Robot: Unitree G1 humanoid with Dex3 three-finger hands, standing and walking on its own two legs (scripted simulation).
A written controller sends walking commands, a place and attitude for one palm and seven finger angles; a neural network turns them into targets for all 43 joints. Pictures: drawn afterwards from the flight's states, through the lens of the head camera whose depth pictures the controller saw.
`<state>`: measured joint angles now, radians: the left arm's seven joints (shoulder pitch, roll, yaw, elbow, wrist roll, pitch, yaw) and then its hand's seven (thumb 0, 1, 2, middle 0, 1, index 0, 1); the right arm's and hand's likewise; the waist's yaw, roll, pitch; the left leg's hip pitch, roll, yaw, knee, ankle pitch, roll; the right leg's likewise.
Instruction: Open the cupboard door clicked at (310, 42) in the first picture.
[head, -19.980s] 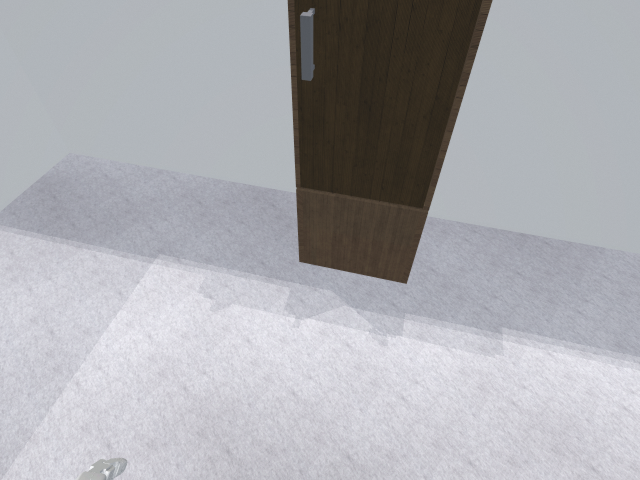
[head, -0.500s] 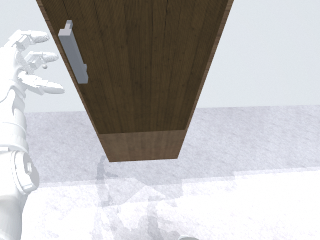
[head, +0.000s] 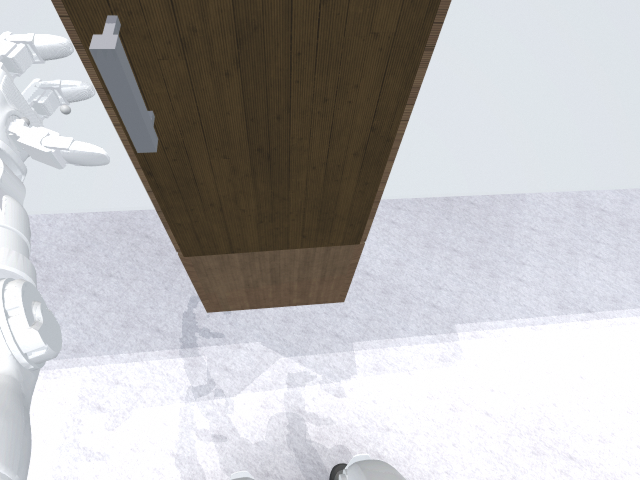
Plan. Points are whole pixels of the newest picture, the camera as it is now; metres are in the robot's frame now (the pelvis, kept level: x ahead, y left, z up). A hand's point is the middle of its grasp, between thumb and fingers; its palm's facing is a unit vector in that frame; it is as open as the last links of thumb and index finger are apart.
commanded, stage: move the hooked fingers beside the handle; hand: left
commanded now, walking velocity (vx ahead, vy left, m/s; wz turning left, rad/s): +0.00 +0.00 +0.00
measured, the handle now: (131, 88) +0.55 +0.17 +0.14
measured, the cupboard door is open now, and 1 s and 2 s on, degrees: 1 1 1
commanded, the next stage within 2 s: slide the fingers in behind the handle in 0.16 s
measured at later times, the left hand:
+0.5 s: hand (71, 119) +0.50 +0.23 +0.15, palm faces +0.00 -1.00 +0.01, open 14.0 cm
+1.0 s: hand (114, 114) +0.51 +0.19 +0.15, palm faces +0.00 -1.00 +0.01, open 14.0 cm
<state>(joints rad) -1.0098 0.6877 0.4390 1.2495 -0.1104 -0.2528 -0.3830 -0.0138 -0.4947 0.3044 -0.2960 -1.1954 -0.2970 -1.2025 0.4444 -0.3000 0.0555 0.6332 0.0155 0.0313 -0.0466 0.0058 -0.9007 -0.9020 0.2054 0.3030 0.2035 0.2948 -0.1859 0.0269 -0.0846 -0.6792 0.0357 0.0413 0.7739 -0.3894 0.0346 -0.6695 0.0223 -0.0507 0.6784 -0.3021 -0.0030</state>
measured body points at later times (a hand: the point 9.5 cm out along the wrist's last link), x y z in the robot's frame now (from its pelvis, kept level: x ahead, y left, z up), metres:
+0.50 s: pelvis +0.01 +0.00 +0.00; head +0.09 +0.01 +0.45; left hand +0.49 +0.28 +0.15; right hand +0.03 -0.27 -0.11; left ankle -0.02 +0.09 -0.71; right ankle +0.01 -0.12 -0.71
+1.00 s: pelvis +0.00 +0.00 +0.00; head +0.08 +0.00 +0.44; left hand +0.50 +0.24 +0.15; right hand +0.00 -0.27 -0.11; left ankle -0.02 +0.09 -0.71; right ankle +0.01 -0.12 -0.71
